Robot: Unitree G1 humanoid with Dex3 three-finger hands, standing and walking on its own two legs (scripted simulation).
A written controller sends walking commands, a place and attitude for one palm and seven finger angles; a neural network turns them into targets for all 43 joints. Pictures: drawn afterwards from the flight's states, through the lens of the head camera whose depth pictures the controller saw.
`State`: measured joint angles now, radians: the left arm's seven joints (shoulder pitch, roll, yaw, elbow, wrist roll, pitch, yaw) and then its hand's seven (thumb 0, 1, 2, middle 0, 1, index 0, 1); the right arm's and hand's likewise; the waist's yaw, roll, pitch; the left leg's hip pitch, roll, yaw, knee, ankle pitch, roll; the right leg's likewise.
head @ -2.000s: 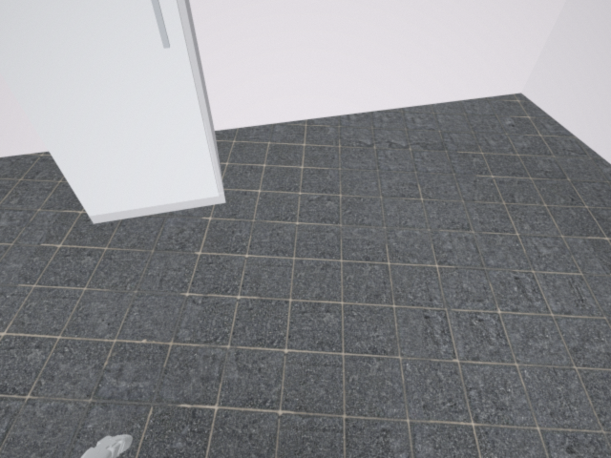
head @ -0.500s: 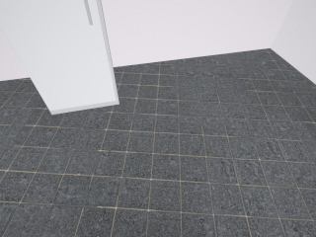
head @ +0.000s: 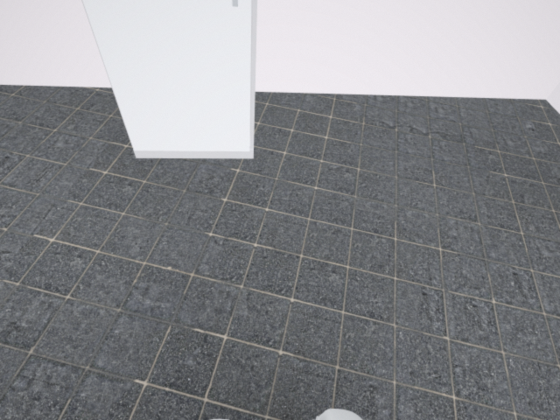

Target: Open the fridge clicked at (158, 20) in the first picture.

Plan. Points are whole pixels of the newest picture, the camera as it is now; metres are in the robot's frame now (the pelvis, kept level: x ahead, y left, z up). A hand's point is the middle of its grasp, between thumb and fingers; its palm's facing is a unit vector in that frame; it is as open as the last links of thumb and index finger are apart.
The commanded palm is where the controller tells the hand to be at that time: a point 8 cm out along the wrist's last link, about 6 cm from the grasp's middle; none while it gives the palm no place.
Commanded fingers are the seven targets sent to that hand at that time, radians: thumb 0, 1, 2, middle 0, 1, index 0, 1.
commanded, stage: walk to a spot facing it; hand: right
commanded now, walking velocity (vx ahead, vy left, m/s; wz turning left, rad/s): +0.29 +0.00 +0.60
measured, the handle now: out of the picture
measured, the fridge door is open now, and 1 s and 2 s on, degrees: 0 0 0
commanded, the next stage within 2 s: turn to face it in 1.90 s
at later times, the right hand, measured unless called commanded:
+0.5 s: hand out of the picture +0.12 -0.27 -0.17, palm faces -0.15 +0.97 -0.19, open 7.4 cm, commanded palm none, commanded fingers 0.00 -0.90 -0.90 0.20 0.30 0.20 0.30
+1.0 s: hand (321, 254) +0.46 -0.09 -0.16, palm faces -0.64 +0.76 -0.11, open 7.4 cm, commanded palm none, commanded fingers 0.00 -0.90 -0.90 0.20 0.30 0.20 0.30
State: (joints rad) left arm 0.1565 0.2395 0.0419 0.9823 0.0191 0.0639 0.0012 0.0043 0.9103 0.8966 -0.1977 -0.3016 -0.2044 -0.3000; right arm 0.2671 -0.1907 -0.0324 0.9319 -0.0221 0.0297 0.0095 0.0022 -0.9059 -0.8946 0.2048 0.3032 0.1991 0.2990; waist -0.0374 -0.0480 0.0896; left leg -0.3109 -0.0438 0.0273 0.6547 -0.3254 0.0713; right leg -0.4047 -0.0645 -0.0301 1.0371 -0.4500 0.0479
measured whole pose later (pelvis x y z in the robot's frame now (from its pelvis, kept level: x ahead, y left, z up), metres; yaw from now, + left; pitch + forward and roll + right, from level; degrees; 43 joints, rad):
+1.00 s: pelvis +0.25 -0.04 +0.01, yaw +36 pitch +0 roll +2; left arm 0.56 0.12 0.01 1.12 0.03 -0.07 0.04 0.00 0.92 0.90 -0.19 -0.30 -0.20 -0.30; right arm 0.06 -0.19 -0.07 0.95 -0.04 0.05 0.06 0.00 -0.91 -0.90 0.20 0.30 0.19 0.30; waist 0.07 0.03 0.10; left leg -0.59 0.04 0.14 0.85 -0.18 0.02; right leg 0.10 -0.06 -0.39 0.34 -0.42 0.00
